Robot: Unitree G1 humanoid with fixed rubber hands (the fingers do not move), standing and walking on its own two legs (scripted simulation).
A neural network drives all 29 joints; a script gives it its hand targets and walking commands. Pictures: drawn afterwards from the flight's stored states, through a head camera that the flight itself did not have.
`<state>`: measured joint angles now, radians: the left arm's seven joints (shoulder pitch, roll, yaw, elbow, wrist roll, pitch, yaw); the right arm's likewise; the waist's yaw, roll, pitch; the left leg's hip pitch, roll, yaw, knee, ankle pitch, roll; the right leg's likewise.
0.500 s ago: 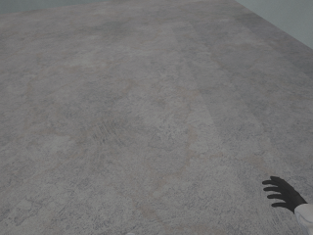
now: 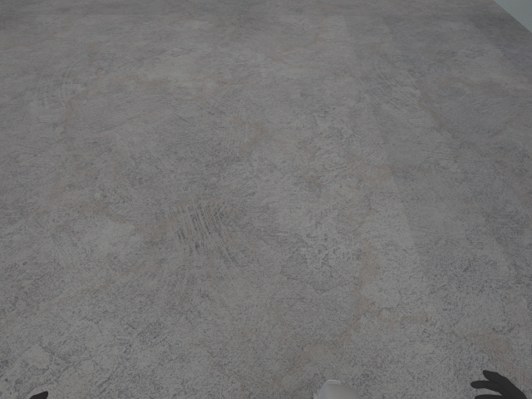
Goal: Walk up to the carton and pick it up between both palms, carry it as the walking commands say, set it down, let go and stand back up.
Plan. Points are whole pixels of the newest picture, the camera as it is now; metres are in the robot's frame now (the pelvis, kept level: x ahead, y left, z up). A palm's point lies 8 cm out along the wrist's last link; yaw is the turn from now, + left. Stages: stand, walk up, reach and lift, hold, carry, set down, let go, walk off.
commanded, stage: walk up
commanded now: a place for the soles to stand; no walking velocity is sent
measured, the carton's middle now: out of the picture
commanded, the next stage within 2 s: none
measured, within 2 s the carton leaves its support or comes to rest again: neither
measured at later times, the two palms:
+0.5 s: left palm out of the picture +0.16 +0.43 -0.05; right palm (310, 148) +0.65 -0.14 -0.03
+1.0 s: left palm out of the picture +0.50 +0.57 -0.04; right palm (267, 125) +0.85 -0.05 -0.11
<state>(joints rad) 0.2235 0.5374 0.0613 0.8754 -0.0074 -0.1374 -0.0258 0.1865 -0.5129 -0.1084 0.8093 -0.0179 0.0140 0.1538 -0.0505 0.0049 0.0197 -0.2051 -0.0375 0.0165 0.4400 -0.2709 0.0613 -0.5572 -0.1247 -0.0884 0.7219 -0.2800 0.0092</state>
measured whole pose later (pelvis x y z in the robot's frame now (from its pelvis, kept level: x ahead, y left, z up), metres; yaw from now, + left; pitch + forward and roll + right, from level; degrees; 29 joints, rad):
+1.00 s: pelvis +0.60 +0.20 -0.02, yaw +30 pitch -1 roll +0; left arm 0.26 0.53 0.08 0.85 0.00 -0.15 -0.01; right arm 0.23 -0.51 -0.08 0.85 -0.03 -0.04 0.12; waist -0.01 0.08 -0.01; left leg -0.46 0.00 -0.04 1.14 -0.32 0.03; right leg -0.37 -0.10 -0.21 0.62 -0.22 -0.03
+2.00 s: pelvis +1.07 +0.62 +0.00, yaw +41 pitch -1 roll +0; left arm 0.38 0.51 0.08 0.87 0.00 -0.14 -0.02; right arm 0.08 -0.51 -0.08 0.78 -0.01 -0.04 0.14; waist 0.08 0.07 0.04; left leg -0.60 0.09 -0.01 0.78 -0.12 -0.02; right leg -0.12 -0.09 -0.19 0.40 -0.24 0.01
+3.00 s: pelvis +1.35 +1.09 -0.02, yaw +41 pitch -1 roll -2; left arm 0.41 0.56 0.09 0.84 0.01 -0.12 0.00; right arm 0.08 -0.51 -0.11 0.77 -0.03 -0.02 0.14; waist 0.08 0.04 0.01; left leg -0.43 0.08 0.03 0.58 -0.23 0.01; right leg -0.13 -0.13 -0.12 0.57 -0.40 0.03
